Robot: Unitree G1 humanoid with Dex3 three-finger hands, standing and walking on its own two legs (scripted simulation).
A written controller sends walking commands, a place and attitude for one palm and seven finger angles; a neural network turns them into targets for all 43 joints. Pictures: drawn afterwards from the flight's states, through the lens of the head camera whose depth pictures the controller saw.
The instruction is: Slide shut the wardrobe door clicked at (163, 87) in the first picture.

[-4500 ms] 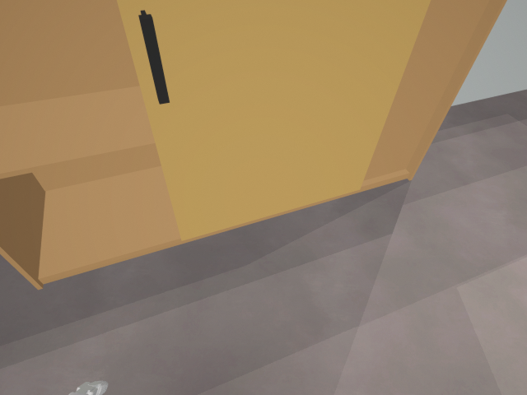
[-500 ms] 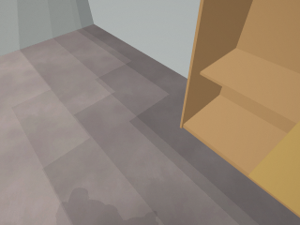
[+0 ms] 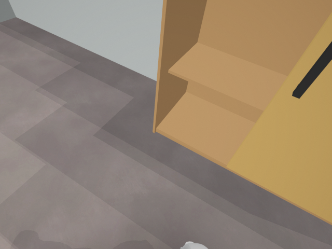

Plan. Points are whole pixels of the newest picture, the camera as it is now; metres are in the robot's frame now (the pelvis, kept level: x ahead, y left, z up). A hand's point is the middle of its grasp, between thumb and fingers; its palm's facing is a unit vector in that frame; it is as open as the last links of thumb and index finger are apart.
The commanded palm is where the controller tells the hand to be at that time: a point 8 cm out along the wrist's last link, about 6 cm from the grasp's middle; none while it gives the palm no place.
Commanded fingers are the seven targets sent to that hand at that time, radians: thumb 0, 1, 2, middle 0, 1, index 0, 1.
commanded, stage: turn to face it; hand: right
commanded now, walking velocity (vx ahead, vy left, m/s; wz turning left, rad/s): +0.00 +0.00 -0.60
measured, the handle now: (314, 69) +0.70 -0.46 +0.11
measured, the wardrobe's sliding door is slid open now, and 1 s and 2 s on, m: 0.57 0.57 0.57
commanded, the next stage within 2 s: take the last steps up to it in 0.68 s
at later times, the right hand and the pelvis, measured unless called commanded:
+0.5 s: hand out of the picture -0.06 -0.25 -0.17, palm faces +0.35 +0.90 -0.25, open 7.4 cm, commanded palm none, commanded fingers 0.00 -0.90 -0.90 0.20 0.30 0.20 0.30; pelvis -0.02 -0.03 +0.00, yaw -17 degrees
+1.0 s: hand out of the picture -0.04 -0.19 -0.15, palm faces +0.46 +0.85 -0.24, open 7.2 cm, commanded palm none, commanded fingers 0.00 -0.90 -0.90 0.20 0.30 0.20 0.30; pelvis +0.01 -0.01 +0.01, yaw -25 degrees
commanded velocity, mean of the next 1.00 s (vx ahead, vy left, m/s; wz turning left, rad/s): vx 0.07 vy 0.01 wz -0.30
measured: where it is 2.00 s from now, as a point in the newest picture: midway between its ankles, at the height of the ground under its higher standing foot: (182, 238)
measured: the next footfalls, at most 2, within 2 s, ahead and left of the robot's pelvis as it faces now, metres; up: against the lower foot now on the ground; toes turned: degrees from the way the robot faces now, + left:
right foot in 0.36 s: -0.01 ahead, -0.14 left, +0.00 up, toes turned -19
left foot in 0.76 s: +0.07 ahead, +0.08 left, +0.00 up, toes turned -17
